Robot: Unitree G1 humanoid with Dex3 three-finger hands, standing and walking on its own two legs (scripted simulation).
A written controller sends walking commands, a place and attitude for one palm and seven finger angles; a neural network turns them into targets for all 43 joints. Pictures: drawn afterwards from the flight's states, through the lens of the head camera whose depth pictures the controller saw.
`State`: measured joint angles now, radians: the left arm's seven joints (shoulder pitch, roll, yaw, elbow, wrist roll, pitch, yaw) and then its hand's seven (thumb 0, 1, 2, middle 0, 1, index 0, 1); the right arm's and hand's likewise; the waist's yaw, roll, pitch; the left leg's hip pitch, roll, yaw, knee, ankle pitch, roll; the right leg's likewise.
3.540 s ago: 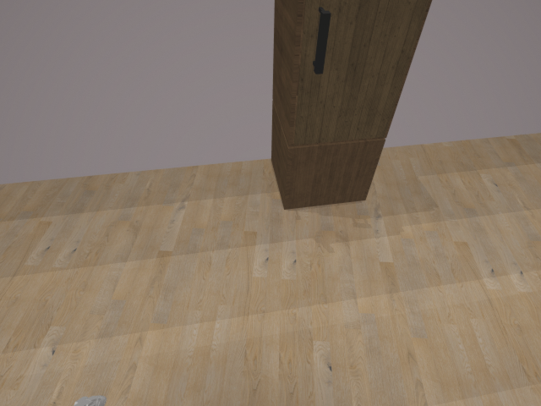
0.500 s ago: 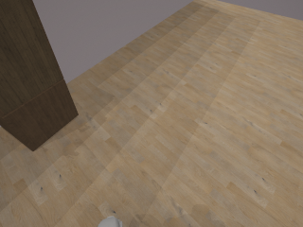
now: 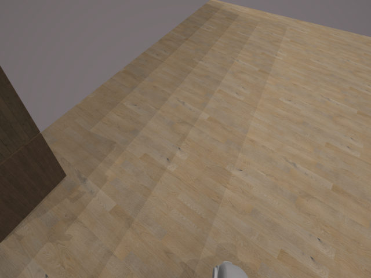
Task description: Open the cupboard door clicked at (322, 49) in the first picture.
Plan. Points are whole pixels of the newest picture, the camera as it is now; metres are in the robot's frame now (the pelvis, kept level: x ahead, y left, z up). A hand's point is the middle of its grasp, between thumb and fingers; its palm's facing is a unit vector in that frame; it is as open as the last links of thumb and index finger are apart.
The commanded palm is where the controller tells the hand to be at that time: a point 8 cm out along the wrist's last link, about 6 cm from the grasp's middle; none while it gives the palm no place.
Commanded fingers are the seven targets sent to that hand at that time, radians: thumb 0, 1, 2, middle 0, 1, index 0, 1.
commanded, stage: walk to a spot facing it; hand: left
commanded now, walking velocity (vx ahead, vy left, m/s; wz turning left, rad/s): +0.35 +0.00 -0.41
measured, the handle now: out of the picture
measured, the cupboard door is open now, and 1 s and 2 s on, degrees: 0 0 0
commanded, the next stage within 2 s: turn to face it in 0.28 s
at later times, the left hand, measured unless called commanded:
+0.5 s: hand (145, 220) +0.30 +0.12 -0.17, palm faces -0.09 -0.97 -0.21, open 7.2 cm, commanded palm none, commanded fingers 0.00 0.90 0.90 -0.20 -0.30 -0.20 -0.30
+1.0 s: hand (130, 197) +0.37 +0.18 -0.17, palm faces +0.18 -0.95 -0.25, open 7.4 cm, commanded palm none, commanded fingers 0.00 0.90 0.90 -0.20 -0.30 -0.20 -0.30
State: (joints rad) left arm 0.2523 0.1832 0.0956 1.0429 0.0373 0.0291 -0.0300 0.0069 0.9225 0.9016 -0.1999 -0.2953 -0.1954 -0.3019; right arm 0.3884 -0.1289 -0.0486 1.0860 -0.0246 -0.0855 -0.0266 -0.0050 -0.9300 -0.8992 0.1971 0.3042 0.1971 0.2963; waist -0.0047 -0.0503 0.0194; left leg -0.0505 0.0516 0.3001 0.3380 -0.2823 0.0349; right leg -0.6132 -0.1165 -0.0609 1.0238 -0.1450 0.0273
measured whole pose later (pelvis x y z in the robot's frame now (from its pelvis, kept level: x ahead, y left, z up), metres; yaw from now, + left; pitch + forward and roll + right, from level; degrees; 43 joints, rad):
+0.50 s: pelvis +0.22 -0.06 -0.01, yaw -6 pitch -1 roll -1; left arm 0.23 0.17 0.05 1.06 0.01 -0.05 0.01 -0.01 0.93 0.90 -0.20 -0.30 -0.20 -0.30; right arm 0.21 -0.17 -0.06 1.01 -0.02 -0.02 -0.02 0.00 -0.93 -0.90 0.19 0.30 0.19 0.30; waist -0.04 0.03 0.02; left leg -0.56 0.16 0.07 0.97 -0.25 -0.05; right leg -0.18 0.04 -0.15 0.44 -0.25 -0.08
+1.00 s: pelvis +0.31 -0.04 -0.01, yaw +8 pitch +1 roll -1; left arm 0.18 0.22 0.09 0.94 0.01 0.04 0.02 0.00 0.90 0.90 -0.20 -0.30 -0.20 -0.30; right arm 0.21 -0.18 -0.06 0.95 -0.03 0.02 0.00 0.00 -0.92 -0.90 0.20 0.30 0.20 0.30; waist -0.03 0.01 0.05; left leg -0.37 -0.03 0.02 0.48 -0.13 0.06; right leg -0.45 -0.08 -0.01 0.94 -0.43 0.08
